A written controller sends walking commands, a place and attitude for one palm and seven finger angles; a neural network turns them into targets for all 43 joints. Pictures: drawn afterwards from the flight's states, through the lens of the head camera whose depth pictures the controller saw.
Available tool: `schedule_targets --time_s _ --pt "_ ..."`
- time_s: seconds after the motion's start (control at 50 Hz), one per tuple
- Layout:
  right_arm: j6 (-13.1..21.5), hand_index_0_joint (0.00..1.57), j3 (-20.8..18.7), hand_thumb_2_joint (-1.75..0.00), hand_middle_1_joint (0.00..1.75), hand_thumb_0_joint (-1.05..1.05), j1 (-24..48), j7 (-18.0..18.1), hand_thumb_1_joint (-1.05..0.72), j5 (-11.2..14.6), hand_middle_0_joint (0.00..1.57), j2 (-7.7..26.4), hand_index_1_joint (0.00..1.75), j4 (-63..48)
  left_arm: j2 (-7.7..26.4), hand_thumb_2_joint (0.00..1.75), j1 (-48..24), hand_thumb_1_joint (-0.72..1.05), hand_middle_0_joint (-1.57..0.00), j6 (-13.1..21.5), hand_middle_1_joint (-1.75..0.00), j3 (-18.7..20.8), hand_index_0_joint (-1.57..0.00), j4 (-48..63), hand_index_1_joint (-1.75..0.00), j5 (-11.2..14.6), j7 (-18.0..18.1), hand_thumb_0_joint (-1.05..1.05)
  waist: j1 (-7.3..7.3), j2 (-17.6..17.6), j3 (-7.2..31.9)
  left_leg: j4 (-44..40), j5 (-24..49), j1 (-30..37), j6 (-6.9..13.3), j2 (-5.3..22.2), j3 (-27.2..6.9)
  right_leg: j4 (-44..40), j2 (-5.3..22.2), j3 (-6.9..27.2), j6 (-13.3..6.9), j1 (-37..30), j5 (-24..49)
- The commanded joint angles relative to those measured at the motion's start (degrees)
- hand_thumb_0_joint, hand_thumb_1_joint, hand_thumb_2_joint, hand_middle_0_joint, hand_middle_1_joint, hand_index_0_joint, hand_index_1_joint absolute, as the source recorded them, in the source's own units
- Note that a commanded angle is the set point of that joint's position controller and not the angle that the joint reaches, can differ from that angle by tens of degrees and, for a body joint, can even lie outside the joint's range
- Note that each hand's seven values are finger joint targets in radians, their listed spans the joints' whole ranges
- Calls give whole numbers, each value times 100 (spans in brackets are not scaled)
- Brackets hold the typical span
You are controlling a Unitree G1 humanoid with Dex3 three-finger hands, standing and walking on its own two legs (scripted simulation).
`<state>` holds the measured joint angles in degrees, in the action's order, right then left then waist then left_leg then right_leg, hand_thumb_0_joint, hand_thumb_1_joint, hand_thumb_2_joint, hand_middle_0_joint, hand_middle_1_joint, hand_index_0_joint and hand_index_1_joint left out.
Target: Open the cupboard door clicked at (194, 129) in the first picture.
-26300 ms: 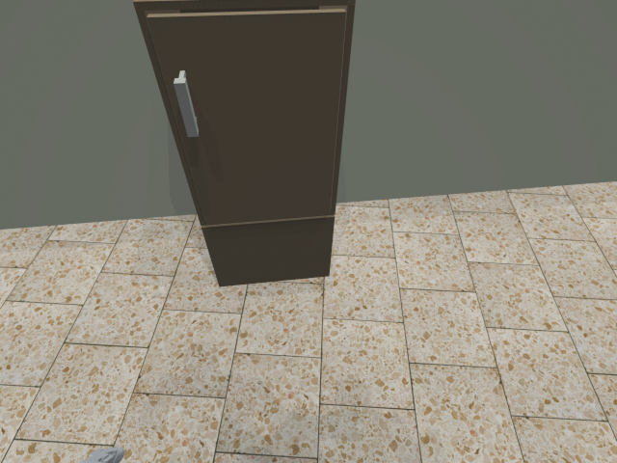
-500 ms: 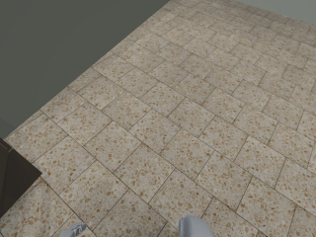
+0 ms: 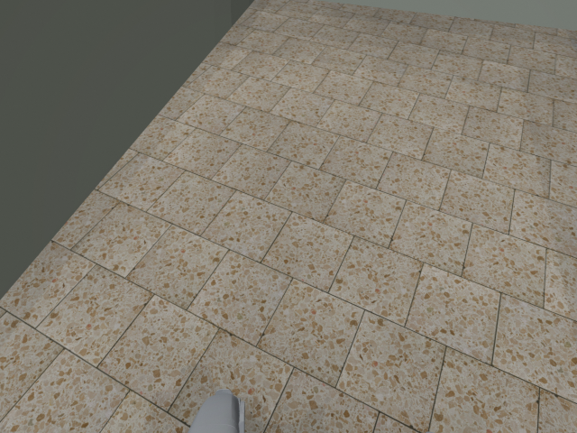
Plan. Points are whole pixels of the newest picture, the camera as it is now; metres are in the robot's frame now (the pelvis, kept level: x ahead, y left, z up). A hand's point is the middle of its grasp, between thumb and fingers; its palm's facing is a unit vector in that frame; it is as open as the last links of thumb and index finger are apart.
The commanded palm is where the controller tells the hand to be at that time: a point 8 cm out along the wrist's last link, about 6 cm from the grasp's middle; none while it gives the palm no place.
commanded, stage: walk to a spot facing it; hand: left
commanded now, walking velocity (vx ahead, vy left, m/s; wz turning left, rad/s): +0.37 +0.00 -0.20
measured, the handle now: out of the picture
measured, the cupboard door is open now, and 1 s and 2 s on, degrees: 44 44 44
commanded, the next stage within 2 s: turn to face it in 0.68 s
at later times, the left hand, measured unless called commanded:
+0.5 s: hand (199, 311) +0.34 +0.19 -0.16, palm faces -0.14 -0.97 -0.21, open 7.3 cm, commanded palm none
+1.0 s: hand (259, 243) +0.52 +0.10 -0.19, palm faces -0.11 -0.98 -0.16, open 7.2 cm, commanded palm none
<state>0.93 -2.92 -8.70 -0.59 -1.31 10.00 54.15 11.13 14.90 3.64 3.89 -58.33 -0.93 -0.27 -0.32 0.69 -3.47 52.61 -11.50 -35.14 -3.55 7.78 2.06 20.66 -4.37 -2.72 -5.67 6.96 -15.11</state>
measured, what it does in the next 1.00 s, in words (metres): walks ahead: left foot, then right foot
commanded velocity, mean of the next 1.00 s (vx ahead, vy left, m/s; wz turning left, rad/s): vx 0.25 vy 0.00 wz -0.02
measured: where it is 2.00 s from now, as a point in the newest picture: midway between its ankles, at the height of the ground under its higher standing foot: (338, 321)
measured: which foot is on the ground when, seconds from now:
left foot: up 0.00-0.16, down 0.18-0.60, up 0.62-0.98, down 1.00-1.00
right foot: down 0.00-0.20, up 0.22-0.58, down 0.60-1.00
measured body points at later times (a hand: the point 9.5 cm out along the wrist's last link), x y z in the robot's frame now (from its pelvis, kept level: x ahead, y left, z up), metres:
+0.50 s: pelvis +0.24 +0.01 +0.00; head +0.27 +0.00 +0.45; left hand +0.35 +0.25 -0.15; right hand +0.17 -0.22 -0.16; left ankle +0.20 +0.14 -0.74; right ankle +0.32 -0.13 -0.70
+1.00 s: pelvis +0.47 -0.07 -0.01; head +0.49 -0.06 +0.43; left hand +0.52 +0.15 -0.18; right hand +0.49 -0.31 -0.16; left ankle +0.58 +0.01 -0.74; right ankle +0.36 -0.14 -0.74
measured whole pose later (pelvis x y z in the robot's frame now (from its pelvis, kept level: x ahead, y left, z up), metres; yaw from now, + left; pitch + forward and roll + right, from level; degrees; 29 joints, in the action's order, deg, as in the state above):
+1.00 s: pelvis +0.47 -0.07 -0.01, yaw -8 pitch -1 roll -1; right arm 1.2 -1.8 -10.7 -0.6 -0.9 9.8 58.6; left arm 9.2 14.6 2.9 2.0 -61.8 -0.8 0.9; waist -0.8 -1.0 -3.5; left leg 34.2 -4.9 -24.7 -0.3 3.0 6.8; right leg 27.9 0.7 -11.7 -1.1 2.9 -23.7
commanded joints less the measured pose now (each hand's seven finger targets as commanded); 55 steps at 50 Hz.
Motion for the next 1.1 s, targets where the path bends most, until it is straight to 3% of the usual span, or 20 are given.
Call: schedule_targets --time_s 0.0,0.08,0.12,0.14,0.16,0.18,0.24,0.34,0.48,0.54,0.56,0.58,0.6,0.64,0.7,0.92,0.96,1.0,1.04,1.08 --pt "128 20 -82 -90 30 0 432 -54 -90 6 20 317 30 -436 668 90 635 90 -20 139 -30 85 -20 25 -30 2 42 0 193 -604 -33 -761 27 -122 73 -129 95 -633 1708 1312 -588 -571 2367" --pt "190 20 -86 -90 30 0 721 -67 -90 6 20 368 30 -466 726 90 877 90 -20 119 -30 73 -20 -145 -30 -19 91 0 184 -580 -42 -1636 -237 668 228 -457 308 -184 1698 1339 -439 -780 3302" --pt "249 20 -119 -90 30 0 -276 33 -90 -42 20 546 30 -104 770 90 683 90 -20 119 -30 93 -20 -121 -30 37 87 0 -334 -458 341 -2381 221 2422 386 -755 559 948 1341 927 -172 -166 4093" --pt "281 20 -210 -90 30 0 -1173 96 -90 -92 20 926 30 146 634 90 663 90 -20 123 -30 86 -20 -37 -30 62 72 0 -696 -11 817 -2502 323 3967 670 -92 -259 2143 1051 783 40 935 3182" --pt "307 20 -349 -90 30 0 -1957 141 -90 -195 20 1573 30 299 355 90 981 90 -20 130 -30 40 -20 39 -30 116 8 0 -794 1334 1645 -2803 431 5300 1436 1650 -2357 4231 322 88 279 2308 168" --pt "223 20 -316 -90 30 0 -2158 164 -90 -97 20 1639 30 268 452 90 509 90 -20 188 -30 0 -20 253 -30 64 0 0 -822 1006 1323 -3372 605 4802 1796 2156 -3122 5296 289 343 252 2746 -1496" --pt "320 20 -99 -90 30 0 -1012 180 -90 -77 20 781 30 44 286 90 108 90 -20 15 -30 70 -20 202 -30 -44 -82 0 -241 745 67 -4112 -694 2728 1266 1564 -1830 5635 971 571 346 3049 -479" --pt "401 20 -52 -90 30 0 -1042 179 -90 -31 20 674 30 249 -60 90 178 90 -20 -233 -30 44 -20 162 -30 -82 -190 0 111 673 138 -4299 310 2324 1028 954 -1 3922 1136 199 510 2518 231" --pt "293 20 -89 -90 30 0 -1543 121 -90 -99 20 835 30 505 98 90 -860 90 -20 -222 -30 52 -20 479 -30 -78 -256 0 -67 463 -209 -4089 188 2504 959 1073 469 1886 907 -343 438 1823 486" --pt "246 20 -46 -90 30 0 -1555 123 -90 -63 20 935 30 580 413 90 -89 90 -20 -160 -30 92 -20 216 -30 -88 -230 0 367 282 195 -2637 1670 2485 713 817 879 1225 523 -633 209 312 323" --pt "260 20 -12 -90 30 0 -1469 83 -90 2 20 849 30 525 790 90 871 90 -20 -78 -30 192 -20 -73 -30 -104 -179 0 805 -257 688 -1170 1697 1642 488 457 1154 936 887 -18 -71 -1230 -55" --pt "292 20 45 -90 30 0 -1476 33 -90 102 20 470 30 325 1493 90 1779 90 -20 -36 -30 396 -20 -300 -30 -88 -64 0 1091 -1963 1358 871 -1152 59 206 -399 1358 112 2548 2599 -731 -2532 -226" --pt "278 20 -2 -90 30 0 -1133 64 -90 103 20 633 30 185 1671 90 1648 90 -20 -68 -30 368 -20 -294 -30 50 -1 0 970 -1676 1274 1992 -2376 -460 248 -335 513 -569 3108 3462 -1104 -2193 -283" --pt "268 20 -37 -90 30 0 -753 95 -90 62 20 602 30 211 1122 90 683 90 -20 -76 -30 212 -20 -6 -30 45 70 0 533 -984 618 2098 -1360 -553 232 143 -116 -561 2713 2449 -822 -972 396" --pt "85 20 15 -90 30 0 -1267 75 -90 -6 20 215 30 555 643 90 -3 90 -20 27 -30 56 -20 116 -30 -13 92 0 -63 -538 386 919 -955 510 106 216 45 -712 2174 918 -541 316 1530" --pt "49 20 48 -90 30 0 -691 19 -90 33 20 201 30 407 609 90 52 90 -20 31 -30 -1 -20 -169 -30 23 162 0 -159 -691 78 -1751 275 1302 282 -438 479 307 1967 -481 52 -353 3892" --pt "33 20 -39 -90 30 0 -1281 33 -90 -31 20 603 30 489 658 90 173 90 -20 -59 -30 18 -20 -69 -30 45 184 0 -417 3 559 -2181 2090 2540 540 -332 127 1747 1713 -756 422 117 3212" --pt "-17 20 -202 -90 30 0 -1874 128 -90 -65 20 1382 30 445 375 90 324 90 -20 -130 -30 -23 -20 255 -30 104 221 0 -544 1625 1150 -2746 4612 3504 1823 1607 -2441 4377 575 -531 784 1648 -2481" --pt "-53 20 -217 -90 30 0 -1316 226 -90 -40 20 1389 30 229 411 90 -216 90 -20 -242 -30 37 -20 445 -30 39 204 0 -366 1207 1012 -3210 2359 2867 1798 1531 -2779 5242 766 293 803 2393 -1944" --pt "-25 20 -156 -90 30 0 -716 234 -90 -31 20 1095 30 -17 401 90 -364 90 -20 -291 -30 82 -20 471 -30 -2 125 0 -113 713 650 -3415 1397 2151 1455 1057 -2104 4945 942 393 876 2366 -1225"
